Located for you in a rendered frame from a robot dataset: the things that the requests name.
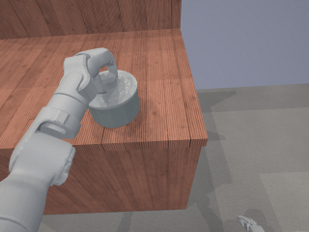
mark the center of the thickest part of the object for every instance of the knob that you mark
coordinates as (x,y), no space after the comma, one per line
(108,79)

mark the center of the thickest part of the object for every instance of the left robot forearm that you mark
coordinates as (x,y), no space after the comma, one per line
(62,116)

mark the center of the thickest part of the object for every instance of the pot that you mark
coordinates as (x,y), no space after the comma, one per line
(118,116)

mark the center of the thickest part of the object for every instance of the left robot hand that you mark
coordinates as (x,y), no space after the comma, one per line
(105,58)

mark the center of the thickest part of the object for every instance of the left robot upper arm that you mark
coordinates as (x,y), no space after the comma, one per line
(45,161)

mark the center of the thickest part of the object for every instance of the lid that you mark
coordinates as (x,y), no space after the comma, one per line
(122,93)

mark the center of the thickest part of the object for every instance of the table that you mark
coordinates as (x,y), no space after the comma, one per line
(148,164)

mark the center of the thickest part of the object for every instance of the right robot hand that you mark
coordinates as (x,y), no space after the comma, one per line
(249,224)

